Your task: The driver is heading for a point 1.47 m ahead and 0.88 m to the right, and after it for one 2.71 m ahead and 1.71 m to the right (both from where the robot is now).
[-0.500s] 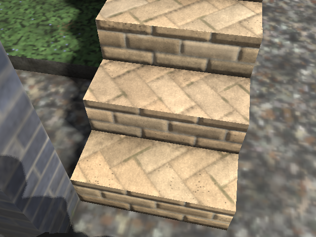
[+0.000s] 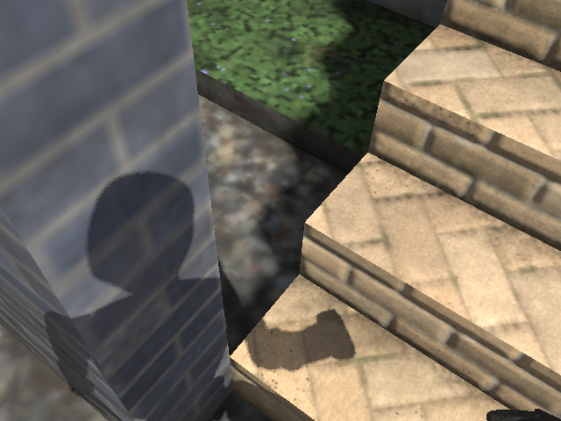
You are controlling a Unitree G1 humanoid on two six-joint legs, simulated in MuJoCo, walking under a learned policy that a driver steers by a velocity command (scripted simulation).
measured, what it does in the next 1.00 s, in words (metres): climbs, turning right: right foot 0.20 m higher, then left foot 0.19 m higher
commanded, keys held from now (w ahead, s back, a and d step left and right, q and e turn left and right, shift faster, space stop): w+e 1.00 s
